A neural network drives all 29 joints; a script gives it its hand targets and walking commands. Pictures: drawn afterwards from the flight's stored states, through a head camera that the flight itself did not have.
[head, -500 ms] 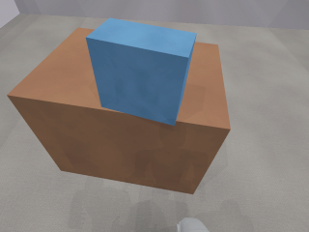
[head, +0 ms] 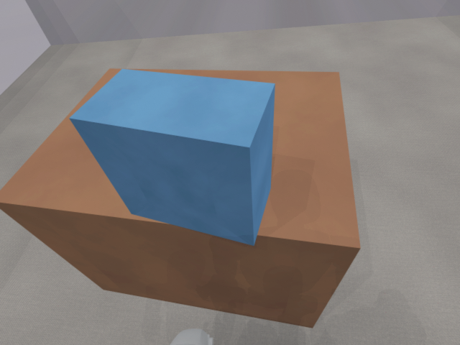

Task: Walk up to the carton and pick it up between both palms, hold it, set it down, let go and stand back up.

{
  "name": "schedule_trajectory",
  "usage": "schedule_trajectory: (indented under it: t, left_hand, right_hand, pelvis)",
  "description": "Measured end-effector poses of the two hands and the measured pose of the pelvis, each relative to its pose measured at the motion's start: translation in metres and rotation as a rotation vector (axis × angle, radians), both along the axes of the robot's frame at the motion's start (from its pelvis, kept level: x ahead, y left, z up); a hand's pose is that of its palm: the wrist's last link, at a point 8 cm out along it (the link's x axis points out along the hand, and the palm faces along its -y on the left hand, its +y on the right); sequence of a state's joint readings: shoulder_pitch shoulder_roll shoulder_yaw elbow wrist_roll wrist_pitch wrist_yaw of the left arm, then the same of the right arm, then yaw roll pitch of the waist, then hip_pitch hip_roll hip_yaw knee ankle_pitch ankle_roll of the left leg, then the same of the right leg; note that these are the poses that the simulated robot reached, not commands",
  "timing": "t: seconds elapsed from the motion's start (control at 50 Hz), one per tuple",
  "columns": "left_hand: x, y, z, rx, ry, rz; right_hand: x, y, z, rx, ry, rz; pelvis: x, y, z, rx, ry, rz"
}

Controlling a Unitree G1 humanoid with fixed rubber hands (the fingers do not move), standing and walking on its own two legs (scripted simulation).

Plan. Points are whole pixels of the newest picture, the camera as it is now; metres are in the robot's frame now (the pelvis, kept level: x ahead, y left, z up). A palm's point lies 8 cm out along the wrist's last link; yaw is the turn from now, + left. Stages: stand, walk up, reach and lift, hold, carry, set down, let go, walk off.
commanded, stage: walk up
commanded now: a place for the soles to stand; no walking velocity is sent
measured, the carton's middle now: (190, 160) +0.45 +0.10 +0.07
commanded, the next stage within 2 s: none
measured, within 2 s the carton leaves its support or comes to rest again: neither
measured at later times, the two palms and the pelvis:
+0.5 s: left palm out of the picture +0.08 +0.26 -0.14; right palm out of the picture +0.13 -0.24 -0.14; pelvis -0.01 +0.00 -0.03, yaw +1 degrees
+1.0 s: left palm out of the picture -0.04 +0.26 -0.14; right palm out of the picture +0.01 -0.22 -0.14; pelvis -0.04 +0.01 -0.01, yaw +5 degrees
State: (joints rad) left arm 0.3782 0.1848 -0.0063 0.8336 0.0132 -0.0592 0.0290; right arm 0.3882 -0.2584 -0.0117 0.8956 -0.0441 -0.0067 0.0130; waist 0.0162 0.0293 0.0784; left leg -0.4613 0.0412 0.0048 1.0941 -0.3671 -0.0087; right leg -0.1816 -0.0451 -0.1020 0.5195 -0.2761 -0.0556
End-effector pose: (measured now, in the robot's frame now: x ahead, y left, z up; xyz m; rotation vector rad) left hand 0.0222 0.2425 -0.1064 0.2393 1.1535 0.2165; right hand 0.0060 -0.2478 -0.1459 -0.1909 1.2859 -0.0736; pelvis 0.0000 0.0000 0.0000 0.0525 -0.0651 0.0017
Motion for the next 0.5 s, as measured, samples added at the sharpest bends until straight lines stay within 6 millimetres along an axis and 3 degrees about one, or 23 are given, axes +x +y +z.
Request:
schedule_trajectory:
  t: [0.1, 0.22, 0.32, 0.42, 0.5]
  left_hand:
    - [-0.009, 0.000, -0.006, -0.029, 0.110, 0.013]
    - [0.022, 0.016, -0.040, -0.065, 0.108, 0.000]
    - [0.050, 0.026, -0.054, -0.062, 0.063, -0.022]
    - [0.062, 0.023, -0.045, -0.052, 0.018, -0.042]
    - [0.056, 0.018, -0.038, -0.014, -0.035, -0.055]
  right_hand:
    - [0.069, 0.006, 0.005, -0.012, -0.109, 0.009]
    - [0.119, 0.038, -0.003, -0.027, -0.153, 0.049]
    - [0.135, 0.045, 0.005, -0.042, -0.199, 0.031]
    - [0.135, 0.027, 0.014, -0.073, -0.249, 0.007]
    - [0.124, 0.007, 0.006, -0.072, -0.268, 0.000]
  pelvis:
    - [0.018, 0.007, 0.001, -0.013, 0.006, -0.005]
    - [0.033, 0.018, -0.020, -0.047, 0.003, 0.032]
    - [0.024, 0.019, -0.024, -0.042, -0.007, 0.015]
    - [0.008, 0.015, -0.022, -0.060, 0.014, 0.021]
    - [-0.012, 0.005, -0.029, -0.042, 0.024, 0.011]
